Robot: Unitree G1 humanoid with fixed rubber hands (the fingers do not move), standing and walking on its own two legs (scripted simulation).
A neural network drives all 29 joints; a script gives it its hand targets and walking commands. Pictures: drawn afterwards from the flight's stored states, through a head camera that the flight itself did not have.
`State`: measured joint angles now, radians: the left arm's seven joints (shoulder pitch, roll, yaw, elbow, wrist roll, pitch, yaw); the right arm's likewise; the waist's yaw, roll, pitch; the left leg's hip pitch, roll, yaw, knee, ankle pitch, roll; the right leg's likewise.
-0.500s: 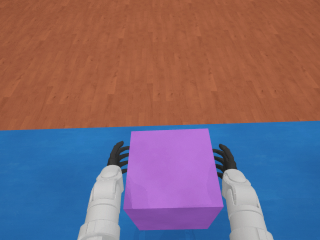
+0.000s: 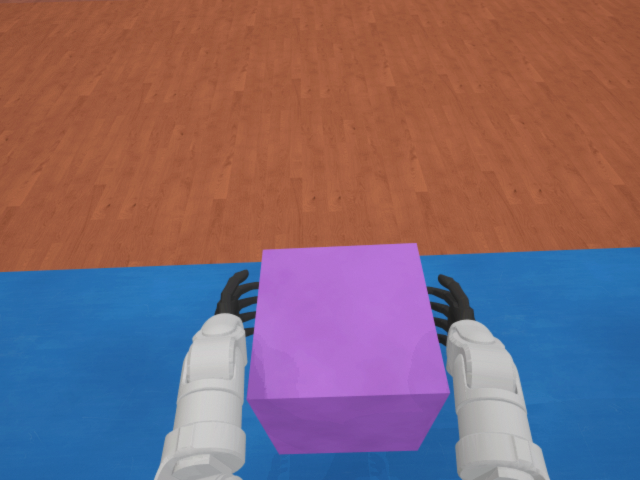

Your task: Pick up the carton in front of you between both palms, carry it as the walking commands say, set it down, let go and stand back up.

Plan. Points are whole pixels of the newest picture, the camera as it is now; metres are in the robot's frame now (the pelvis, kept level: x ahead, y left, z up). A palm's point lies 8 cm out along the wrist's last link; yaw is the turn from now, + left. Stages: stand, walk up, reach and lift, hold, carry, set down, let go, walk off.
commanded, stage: reach and lift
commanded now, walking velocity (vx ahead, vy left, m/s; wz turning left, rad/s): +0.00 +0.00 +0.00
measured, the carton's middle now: (343, 354) +0.30 +0.00 -0.04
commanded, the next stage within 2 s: hold in 0.60 s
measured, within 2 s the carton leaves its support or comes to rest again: neither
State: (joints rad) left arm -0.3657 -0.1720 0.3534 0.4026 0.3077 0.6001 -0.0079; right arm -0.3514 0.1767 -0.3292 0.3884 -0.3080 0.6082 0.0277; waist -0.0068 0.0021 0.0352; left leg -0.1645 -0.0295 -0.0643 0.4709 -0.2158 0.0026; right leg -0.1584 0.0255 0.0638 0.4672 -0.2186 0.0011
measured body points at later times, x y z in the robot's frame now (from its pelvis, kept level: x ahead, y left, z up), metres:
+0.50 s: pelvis +0.02 +0.00 +0.01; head -0.01 +0.00 +0.46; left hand +0.32 +0.15 +0.03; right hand +0.32 -0.15 +0.03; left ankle +0.03 +0.12 -0.74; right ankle +0.03 -0.12 -0.74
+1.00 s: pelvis +0.01 +0.00 +0.01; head -0.04 +0.00 +0.45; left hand +0.31 +0.15 +0.05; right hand +0.31 -0.15 +0.05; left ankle +0.03 +0.12 -0.74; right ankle +0.03 -0.12 -0.74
